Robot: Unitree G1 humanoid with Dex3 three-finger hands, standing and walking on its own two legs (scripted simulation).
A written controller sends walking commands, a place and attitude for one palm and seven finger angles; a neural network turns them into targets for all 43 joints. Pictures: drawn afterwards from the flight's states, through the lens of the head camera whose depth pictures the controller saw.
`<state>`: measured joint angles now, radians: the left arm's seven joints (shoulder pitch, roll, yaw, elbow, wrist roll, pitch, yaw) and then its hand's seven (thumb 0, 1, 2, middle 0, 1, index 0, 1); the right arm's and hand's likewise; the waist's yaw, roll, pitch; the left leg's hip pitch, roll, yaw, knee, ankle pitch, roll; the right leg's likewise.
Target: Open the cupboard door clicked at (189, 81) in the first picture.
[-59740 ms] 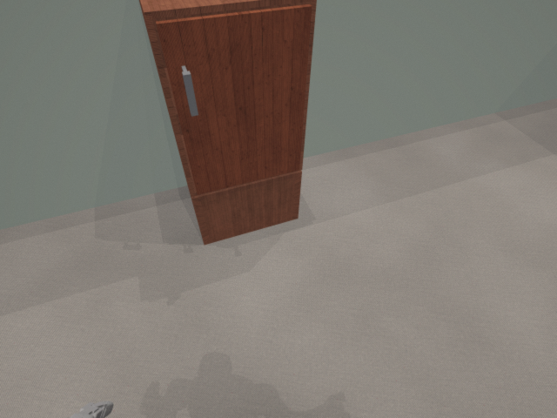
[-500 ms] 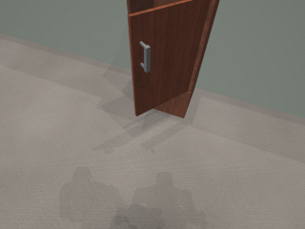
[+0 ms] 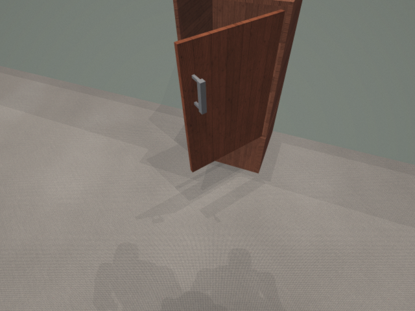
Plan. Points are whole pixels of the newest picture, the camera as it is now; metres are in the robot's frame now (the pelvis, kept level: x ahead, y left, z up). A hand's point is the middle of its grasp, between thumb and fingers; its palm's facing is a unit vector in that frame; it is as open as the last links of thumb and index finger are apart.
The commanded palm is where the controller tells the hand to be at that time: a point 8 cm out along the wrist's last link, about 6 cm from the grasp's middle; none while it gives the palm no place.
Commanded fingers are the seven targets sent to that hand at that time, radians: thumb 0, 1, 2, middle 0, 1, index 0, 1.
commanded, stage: let the arm hang, fingers relaxed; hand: left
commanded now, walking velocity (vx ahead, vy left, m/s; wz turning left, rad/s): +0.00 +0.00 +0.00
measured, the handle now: (198, 94) +0.75 +0.08 -0.01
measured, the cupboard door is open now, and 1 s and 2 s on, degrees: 55 55 55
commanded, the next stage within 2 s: look to check the result in 0.26 s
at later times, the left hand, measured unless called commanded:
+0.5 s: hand out of the picture +0.05 +0.20 -0.16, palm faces +0.01 -0.97 -0.26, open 7.3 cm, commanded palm none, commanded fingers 0.00 0.90 0.90 -0.20 -0.30 -0.20 -0.30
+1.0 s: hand out of the picture +0.10 +0.21 -0.15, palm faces +0.00 -0.95 -0.31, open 7.3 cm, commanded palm none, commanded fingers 0.00 0.90 0.90 -0.20 -0.30 -0.20 -0.30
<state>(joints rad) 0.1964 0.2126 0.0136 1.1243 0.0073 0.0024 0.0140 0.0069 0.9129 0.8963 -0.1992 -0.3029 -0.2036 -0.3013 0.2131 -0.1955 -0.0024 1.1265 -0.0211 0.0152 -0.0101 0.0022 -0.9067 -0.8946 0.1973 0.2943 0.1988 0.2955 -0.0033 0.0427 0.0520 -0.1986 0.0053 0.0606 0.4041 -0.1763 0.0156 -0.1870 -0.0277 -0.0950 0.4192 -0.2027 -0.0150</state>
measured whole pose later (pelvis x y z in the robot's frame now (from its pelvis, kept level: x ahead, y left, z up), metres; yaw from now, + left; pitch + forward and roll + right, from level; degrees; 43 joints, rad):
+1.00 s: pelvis +0.03 -0.02 +0.01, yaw +0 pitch -1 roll +0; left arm 0.12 0.27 0.02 1.13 0.01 -0.02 0.00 0.01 0.91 0.90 -0.20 -0.30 -0.21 -0.30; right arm 0.12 -0.29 -0.01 1.13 -0.02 0.00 -0.01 0.00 -0.91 -0.89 0.20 0.29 0.20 0.30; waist 0.00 0.03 0.05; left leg -0.11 0.02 0.05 0.31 -0.18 -0.01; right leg -0.10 0.00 -0.10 0.32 -0.21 -0.03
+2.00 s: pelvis +0.02 -0.01 -0.01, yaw -27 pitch +1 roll -1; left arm 0.16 0.26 0.09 0.92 0.02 0.08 -0.02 0.01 0.91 0.90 -0.20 -0.30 -0.21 -0.30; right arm 0.13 -0.19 -0.02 0.88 -0.03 0.01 -0.04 0.00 -0.91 -0.89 0.20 0.29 0.20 0.30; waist 0.03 -0.04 0.10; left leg -0.26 0.06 0.03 0.55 -0.31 -0.01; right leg -0.50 0.07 0.06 0.98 -0.48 0.04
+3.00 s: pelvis +0.07 -0.17 -0.03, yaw -64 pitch +2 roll +0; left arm 0.02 0.25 0.06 0.88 0.02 0.01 -0.08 0.01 0.91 0.90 -0.20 -0.30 -0.20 -0.30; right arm 0.51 -0.19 -0.01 1.02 -0.03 -0.03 -0.02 0.00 -0.90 -0.89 0.20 0.29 0.20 0.30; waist -0.06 -0.01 0.11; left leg -0.03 0.18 0.27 0.64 -0.51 -0.08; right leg -0.44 -0.01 -0.14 0.65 -0.25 -0.09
